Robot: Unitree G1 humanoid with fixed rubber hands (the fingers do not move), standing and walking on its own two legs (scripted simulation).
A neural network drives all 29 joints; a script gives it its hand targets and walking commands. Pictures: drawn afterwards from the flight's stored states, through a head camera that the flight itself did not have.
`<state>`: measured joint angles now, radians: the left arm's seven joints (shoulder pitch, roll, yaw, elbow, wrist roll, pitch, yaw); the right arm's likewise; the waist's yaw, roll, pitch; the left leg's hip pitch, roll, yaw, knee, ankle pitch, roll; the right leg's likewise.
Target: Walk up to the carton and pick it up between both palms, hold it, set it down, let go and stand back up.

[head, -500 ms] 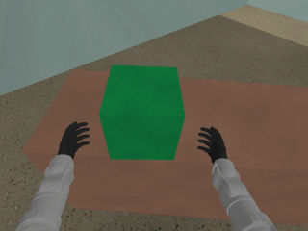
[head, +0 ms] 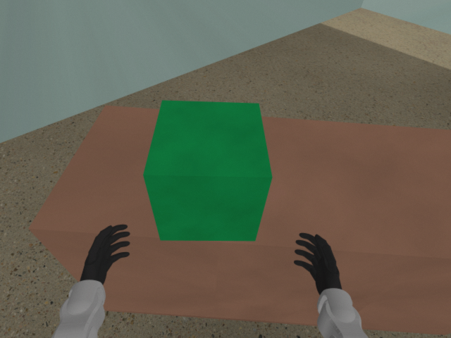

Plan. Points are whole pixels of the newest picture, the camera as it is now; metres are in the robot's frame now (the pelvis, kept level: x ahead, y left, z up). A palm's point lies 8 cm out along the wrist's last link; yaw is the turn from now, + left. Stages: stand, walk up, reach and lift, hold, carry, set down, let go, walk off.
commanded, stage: set down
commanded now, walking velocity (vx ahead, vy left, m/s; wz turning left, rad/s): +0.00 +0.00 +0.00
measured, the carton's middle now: (209, 172) +0.46 +0.07 +0.01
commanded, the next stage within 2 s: let go in 1.42 s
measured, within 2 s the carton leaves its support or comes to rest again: neither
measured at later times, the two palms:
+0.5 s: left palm (97, 302) +0.19 +0.25 -0.05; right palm (338, 317) +0.18 -0.19 -0.05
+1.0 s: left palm (98, 325) +0.16 +0.24 -0.08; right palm out of the picture +0.15 -0.19 -0.08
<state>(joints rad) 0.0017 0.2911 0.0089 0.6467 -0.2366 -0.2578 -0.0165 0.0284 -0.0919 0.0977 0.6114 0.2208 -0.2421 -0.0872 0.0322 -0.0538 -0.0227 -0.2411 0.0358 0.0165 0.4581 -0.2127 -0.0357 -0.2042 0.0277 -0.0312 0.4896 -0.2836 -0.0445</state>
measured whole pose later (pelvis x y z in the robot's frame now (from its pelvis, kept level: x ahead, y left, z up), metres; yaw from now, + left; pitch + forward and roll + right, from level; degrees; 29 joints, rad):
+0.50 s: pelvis +0.02 +0.01 +0.00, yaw +0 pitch -6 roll +1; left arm 0.19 0.25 0.00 0.57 -0.13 -0.12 0.00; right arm 0.21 -0.11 0.06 0.66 0.14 -0.25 -0.04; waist 0.04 -0.06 0.04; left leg -0.07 0.03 0.02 0.40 -0.23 -0.03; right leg -0.04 0.02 -0.02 0.42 -0.29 -0.04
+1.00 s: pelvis +0.02 +0.01 +0.00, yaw +0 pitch -7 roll +0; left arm 0.23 0.23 -0.02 0.54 -0.06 0.10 0.03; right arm 0.26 -0.11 0.02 0.69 0.02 -0.15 -0.01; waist 0.03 -0.05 0.07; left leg -0.04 0.02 0.02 0.39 -0.22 -0.02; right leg 0.01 0.02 -0.02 0.39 -0.28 -0.03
